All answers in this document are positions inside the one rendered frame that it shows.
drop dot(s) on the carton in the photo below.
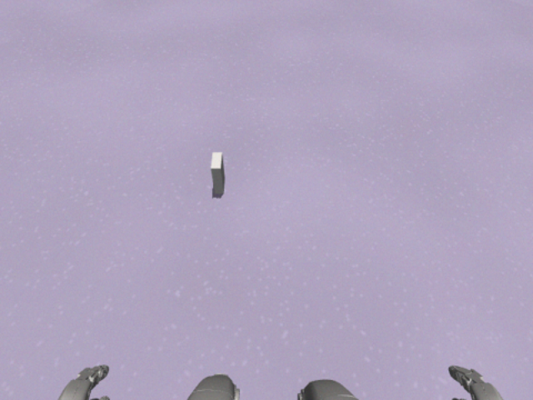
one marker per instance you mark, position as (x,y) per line
(218,176)

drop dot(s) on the right robot hand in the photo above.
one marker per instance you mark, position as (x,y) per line
(474,384)

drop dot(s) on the left robot hand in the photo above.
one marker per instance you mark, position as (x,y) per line
(87,379)

